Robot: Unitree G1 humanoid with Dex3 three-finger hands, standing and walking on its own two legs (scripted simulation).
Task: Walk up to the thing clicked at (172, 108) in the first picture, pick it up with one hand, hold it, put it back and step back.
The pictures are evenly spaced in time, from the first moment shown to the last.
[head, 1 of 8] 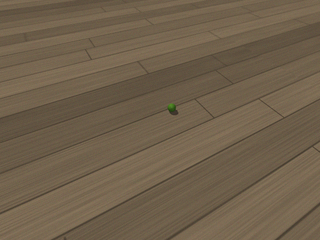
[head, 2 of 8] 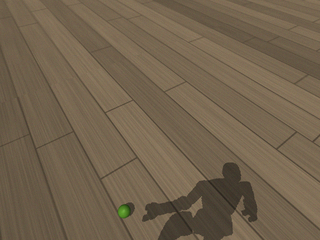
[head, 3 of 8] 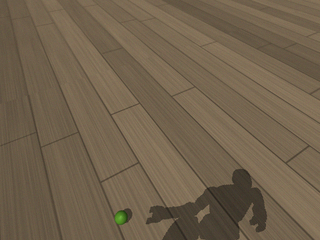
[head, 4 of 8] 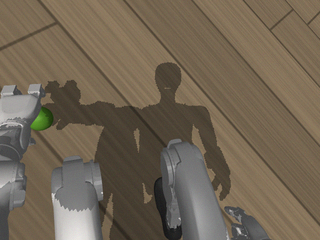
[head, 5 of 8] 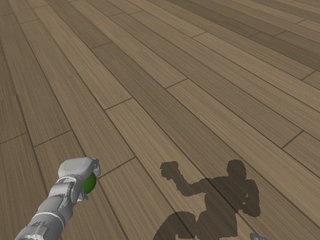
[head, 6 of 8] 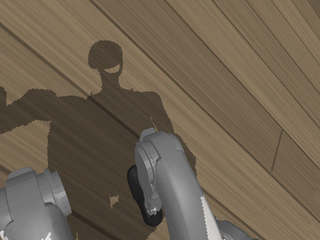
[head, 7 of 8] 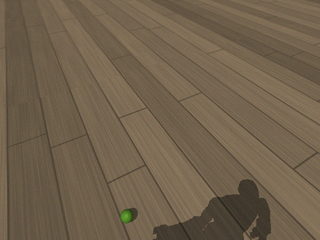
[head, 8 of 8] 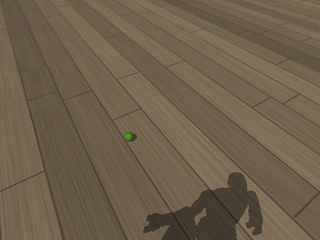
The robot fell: no
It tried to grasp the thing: yes
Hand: left
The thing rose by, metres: 0.68
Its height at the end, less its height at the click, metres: +0.00
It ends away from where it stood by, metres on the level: 0.01
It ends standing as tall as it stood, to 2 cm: yes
